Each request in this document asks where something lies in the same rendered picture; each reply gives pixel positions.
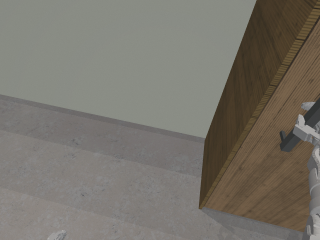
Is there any right robot hand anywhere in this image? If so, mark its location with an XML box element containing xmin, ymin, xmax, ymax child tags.
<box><xmin>292</xmin><ymin>102</ymin><xmax>320</xmax><ymax>146</ymax></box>

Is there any robot right forearm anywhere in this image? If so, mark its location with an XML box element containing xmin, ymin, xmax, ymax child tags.
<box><xmin>307</xmin><ymin>141</ymin><xmax>320</xmax><ymax>215</ymax></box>

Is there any handle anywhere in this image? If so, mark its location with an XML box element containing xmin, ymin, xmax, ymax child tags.
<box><xmin>279</xmin><ymin>98</ymin><xmax>320</xmax><ymax>152</ymax></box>

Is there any robot right upper arm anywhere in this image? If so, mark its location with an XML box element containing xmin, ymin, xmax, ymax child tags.
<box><xmin>302</xmin><ymin>213</ymin><xmax>320</xmax><ymax>240</ymax></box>

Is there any wardrobe door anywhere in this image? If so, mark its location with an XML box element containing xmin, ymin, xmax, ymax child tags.
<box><xmin>204</xmin><ymin>15</ymin><xmax>320</xmax><ymax>232</ymax></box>

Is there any left robot hand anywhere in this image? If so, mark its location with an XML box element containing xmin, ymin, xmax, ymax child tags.
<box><xmin>47</xmin><ymin>230</ymin><xmax>67</xmax><ymax>240</ymax></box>

